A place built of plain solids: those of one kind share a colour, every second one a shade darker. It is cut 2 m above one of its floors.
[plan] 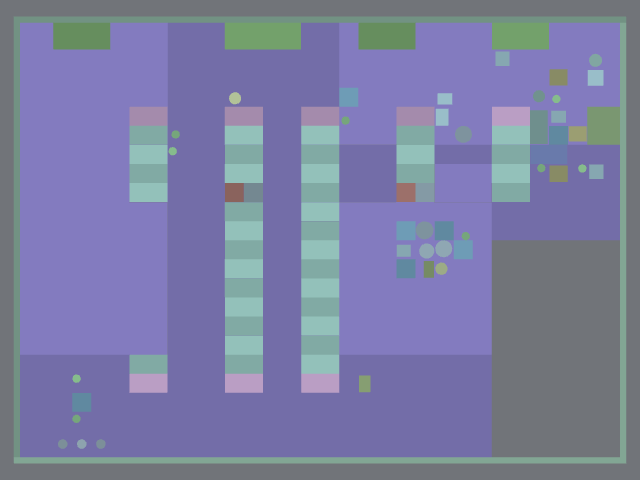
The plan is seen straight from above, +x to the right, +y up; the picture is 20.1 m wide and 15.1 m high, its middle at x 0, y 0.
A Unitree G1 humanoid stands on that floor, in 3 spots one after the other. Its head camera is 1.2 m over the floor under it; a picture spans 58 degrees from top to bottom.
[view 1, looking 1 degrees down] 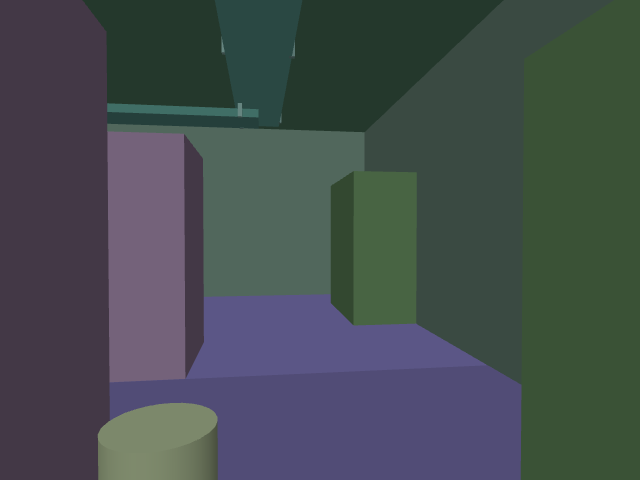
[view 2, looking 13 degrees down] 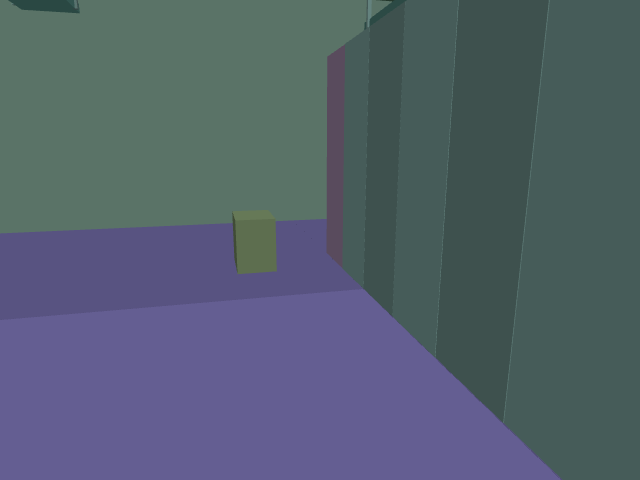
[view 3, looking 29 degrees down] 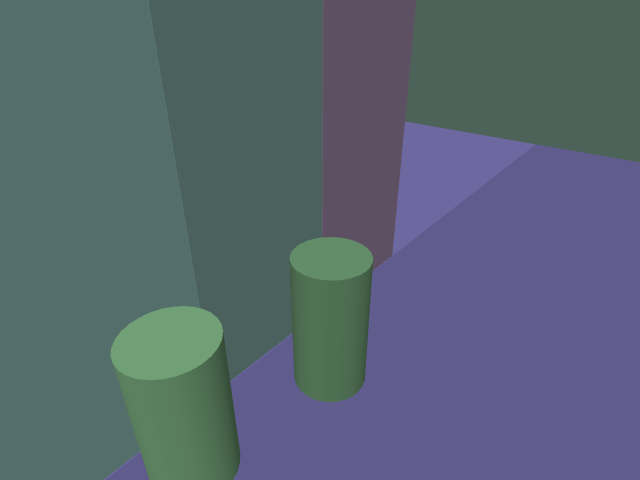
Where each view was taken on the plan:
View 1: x -1.15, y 4.79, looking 172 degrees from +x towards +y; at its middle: wall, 8.37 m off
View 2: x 1.78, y -0.40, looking -104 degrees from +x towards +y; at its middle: floor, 5.33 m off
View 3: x -3.84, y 2.40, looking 129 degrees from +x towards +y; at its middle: cone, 1.44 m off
